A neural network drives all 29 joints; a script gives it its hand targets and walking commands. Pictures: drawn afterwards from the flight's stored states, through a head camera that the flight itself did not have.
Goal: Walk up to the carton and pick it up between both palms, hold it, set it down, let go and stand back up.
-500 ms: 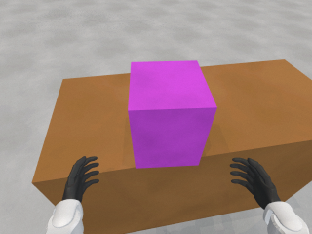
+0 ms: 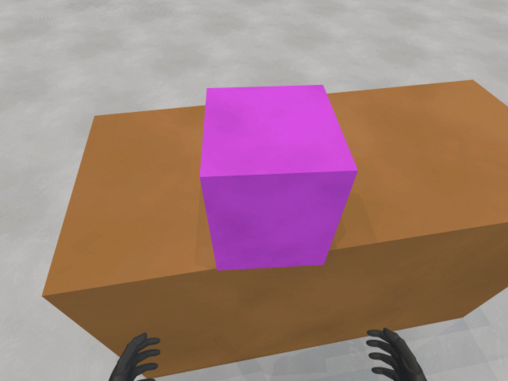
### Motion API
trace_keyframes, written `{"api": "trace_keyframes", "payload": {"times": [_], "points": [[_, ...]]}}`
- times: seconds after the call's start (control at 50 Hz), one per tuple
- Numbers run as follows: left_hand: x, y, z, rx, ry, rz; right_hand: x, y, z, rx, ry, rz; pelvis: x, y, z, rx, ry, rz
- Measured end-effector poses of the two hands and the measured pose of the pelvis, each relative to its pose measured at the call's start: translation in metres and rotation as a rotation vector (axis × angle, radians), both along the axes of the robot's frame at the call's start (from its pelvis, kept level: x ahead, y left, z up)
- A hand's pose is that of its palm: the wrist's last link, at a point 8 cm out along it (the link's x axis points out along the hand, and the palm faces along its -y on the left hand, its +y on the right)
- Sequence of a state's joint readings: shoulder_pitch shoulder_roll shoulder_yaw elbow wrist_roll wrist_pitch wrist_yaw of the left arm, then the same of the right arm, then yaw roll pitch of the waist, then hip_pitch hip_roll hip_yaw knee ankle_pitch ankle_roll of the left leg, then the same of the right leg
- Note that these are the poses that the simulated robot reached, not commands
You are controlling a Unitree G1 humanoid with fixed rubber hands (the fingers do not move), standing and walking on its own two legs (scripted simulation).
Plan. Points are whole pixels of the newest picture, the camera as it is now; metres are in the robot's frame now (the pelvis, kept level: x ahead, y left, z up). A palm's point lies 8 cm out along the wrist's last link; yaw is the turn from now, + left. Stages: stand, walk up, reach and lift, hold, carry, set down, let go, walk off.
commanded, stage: let go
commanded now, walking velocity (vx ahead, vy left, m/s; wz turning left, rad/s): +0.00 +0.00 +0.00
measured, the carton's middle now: (268, 180) +0.45 -0.01 +0.07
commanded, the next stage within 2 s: stand in 0.60 s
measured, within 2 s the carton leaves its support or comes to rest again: neither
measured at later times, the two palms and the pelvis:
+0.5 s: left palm out of the picture +0.13 +0.23 -0.08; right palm out of the picture +0.14 -0.22 -0.08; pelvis -0.02 +0.01 -0.01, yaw +1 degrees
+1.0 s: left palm out of the picture +0.02 +0.26 -0.14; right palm out of the picture +0.02 -0.24 -0.13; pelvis -0.01 +0.02 -0.01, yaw +1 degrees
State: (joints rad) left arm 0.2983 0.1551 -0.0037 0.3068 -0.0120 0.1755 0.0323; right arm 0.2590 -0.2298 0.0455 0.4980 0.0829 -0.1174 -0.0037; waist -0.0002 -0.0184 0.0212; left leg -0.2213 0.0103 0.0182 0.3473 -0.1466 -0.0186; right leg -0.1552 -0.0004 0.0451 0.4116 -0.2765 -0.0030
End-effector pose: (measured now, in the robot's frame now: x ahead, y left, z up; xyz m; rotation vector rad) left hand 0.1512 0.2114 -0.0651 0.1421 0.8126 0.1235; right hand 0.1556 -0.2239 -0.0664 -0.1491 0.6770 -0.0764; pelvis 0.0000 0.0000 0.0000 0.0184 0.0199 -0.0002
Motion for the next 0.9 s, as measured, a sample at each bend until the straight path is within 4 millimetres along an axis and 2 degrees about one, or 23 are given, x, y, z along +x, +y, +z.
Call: {"api": "trace_keyframes", "payload": {"times": [0.06, 0.1, 0.2, 0.32, 0.46, 0.66, 0.7, 0.78, 0.84, 0.9], "points": [[-0.015, 0.010, -0.019, 0.008, 0.103, 0.005, -0.018, -0.003, -0.022, -0.021, 0.101, -0.020, -0.002, 0.001, -0.003, 0.004, 0.002, 0.002], [-0.019, 0.017, -0.023, 0.020, 0.111, 0.015, -0.025, -0.002, -0.028, -0.024, 0.118, -0.019, -0.003, 0.001, -0.004, 0.007, 0.006, 0.002], [-0.012, 0.028, -0.016, 0.045, 0.005, 0.021, -0.014, 0.006, -0.022, -0.022, 0.028, 0.018, -0.004, 0.002, -0.007, 0.007, 0.013, 0.011], [-0.007, 0.025, -0.015, 0.019, -0.006, -0.011, -0.002, 0.009, -0.019, -0.042, 0.004, 0.024, -0.006, 0.005, -0.008, -0.001, -0.008, 0.023], [-0.017, 0.021, -0.013, 0.008, 0.004, -0.013, -0.011, 0.008, -0.017, -0.051, 0.018, -0.003, -0.013, 0.008, -0.007, -0.001, -0.033, 0.022], [-0.040, 0.033, -0.024, 0.054, 0.071, -0.004, -0.036, 0.004, -0.028, -0.071, 0.116, 0.014, -0.021, 0.008, -0.007, -0.003, -0.037, 0.021], [-0.049, 0.036, -0.029, 0.063, 0.057, -0.015, -0.046, 0.001, -0.037, -0.092, 0.199, 0.043, -0.020, 0.009, -0.008, -0.013, -0.025, 0.019], [-0.083, 0.041, -0.046, 0.066, 0.137, -0.015, -0.074, -0.007, -0.052, -0.103, 0.348, 0.025, -0.016, 0.008, -0.010, -0.026, -0.011, 0.024], [-0.107, 0.043, -0.058, 0.051, 0.219, -0.006, -0.094, -0.014, -0.058, -0.101, 0.418, -0.011, -0.013, 0.009, -0.011, -0.030, -0.005, 0.020], [-0.123, 0.042, -0.065, 0.036, 0.278, 0.000, -0.112, -0.017, -0.060, -0.103, 0.468, -0.046, -0.012, 0.012, -0.011, -0.033, -0.003, 0.018]]}}
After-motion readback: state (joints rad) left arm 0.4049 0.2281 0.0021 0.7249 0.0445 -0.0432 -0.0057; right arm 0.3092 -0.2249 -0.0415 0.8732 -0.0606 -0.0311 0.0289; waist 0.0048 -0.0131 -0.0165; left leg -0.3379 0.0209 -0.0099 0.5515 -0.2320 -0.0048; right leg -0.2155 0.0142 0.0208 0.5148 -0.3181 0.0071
